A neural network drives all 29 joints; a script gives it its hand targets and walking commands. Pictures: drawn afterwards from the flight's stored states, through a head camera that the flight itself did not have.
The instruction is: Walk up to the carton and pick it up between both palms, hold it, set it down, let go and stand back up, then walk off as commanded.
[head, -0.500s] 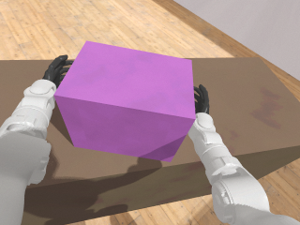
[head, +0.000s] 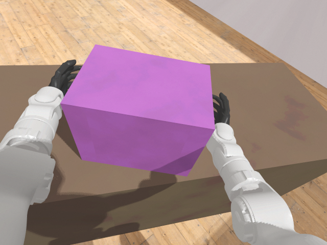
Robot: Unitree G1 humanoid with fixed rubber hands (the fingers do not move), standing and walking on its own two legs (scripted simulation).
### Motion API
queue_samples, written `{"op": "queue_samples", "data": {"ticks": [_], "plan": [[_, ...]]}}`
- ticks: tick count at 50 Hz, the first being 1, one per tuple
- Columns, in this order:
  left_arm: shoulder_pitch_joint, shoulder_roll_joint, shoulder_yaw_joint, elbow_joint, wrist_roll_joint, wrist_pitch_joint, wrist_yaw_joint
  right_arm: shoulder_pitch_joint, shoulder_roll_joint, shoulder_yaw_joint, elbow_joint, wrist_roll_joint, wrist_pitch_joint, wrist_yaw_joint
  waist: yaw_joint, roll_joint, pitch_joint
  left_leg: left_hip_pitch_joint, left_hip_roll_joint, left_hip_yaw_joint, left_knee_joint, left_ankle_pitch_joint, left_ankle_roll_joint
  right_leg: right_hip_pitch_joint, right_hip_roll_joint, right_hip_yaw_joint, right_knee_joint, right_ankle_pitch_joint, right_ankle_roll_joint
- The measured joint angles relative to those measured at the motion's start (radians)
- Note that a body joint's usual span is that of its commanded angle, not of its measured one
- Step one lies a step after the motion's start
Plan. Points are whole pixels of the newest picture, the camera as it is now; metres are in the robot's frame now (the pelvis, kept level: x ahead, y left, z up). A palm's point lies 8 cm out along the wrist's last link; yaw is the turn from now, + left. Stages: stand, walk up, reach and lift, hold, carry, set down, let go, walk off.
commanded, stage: reach and lift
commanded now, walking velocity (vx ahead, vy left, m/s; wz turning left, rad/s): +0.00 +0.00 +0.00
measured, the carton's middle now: (143, 114) +0.45 -0.05 +0.04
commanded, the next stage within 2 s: none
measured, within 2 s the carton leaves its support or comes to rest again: leaves its support in 0.46 s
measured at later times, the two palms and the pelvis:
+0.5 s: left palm (52, 91) +0.48 +0.16 +0.12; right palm (216, 118) +0.37 -0.23 +0.09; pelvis -0.01 +0.00 +0.01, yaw +0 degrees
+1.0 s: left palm (40, 79) +0.45 +0.16 +0.18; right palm (227, 109) +0.36 -0.23 +0.14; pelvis +0.00 -0.01 +0.02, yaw +0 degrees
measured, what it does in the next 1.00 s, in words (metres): stands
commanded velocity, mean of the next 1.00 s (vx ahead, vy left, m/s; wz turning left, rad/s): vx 0.00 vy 0.00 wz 0.00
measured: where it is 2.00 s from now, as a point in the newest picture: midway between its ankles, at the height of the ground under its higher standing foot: outside the picture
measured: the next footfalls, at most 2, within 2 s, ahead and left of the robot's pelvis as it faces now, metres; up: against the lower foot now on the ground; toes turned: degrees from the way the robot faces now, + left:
none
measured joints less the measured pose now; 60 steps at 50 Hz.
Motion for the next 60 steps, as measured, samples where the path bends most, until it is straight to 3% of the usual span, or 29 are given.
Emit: {"op": "queue_samples", "data": {"ticks": [16, 31, 39, 45, 51, 60], "plan": [[0.066, -0.001, 0.066, -0.149, 0.075, 0.024, -0.002, 0.004, -0.003, -0.013, -0.006, -0.003, -0.008, 0.038, 0.014, 0.000, -0.012, 0.000, 0.002, 0.000, -0.047, 0.031, -0.005, 0.000, 0.002, 0.000, -0.048, 0.032, 0.001], [0.141, -0.015, 0.138, -0.294, 0.168, 0.081, 0.017, 0.028, -0.004, -0.045, -0.078, -0.073, 0.003, 0.083, 0.063, 0.000, -0.047, 0.022, 0.003, 0.001, -0.130, 0.080, -0.010, 0.022, 0.002, 0.000, -0.131, 0.082, 0.001], [0.159, -0.046, 0.143, -0.310, 0.190, 0.111, 0.019, 0.093, -0.004, -0.067, -0.149, -0.077, 0.049, 0.093, 0.094, 0.002, -0.049, 0.121, 0.003, 0.003, -0.185, 0.094, -0.012, 0.116, 0.001, 0.000, -0.178, 0.091, 0.001], [0.162, -0.062, 0.163, -0.320, 0.205, 0.135, 0.019, 0.107, -0.006, -0.080, -0.182, -0.084, 0.087, 0.097, 0.095, 0.004, -0.053, 0.181, 0.003, 0.004, -0.207, 0.098, -0.012, 0.174, 0.001, 0.000, -0.194, 0.091, 0.001], [0.187, -0.096, 0.265, -0.329, 0.271, 0.176, -0.001, 0.112, -0.007, -0.086, -0.202, -0.106, 0.147, 0.102, 0.099, 0.004, -0.047, 0.249, 0.003, 0.005, -0.229, 0.098, -0.010, 0.241, 0.001, 0.000, -0.214, 0.093, 0.001], [0.215, -0.110, 0.296, -0.390, 0.289, 0.224, 0.000, 0.112, -0.008, -0.096, -0.205, -0.125, 0.165, 0.116, 0.111, 0.004, -0.034, 0.279, 0.003, 0.005, -0.234, 0.102, -0.011, 0.268, 0.001, 0.000, -0.215, 0.093, 0.000]]}}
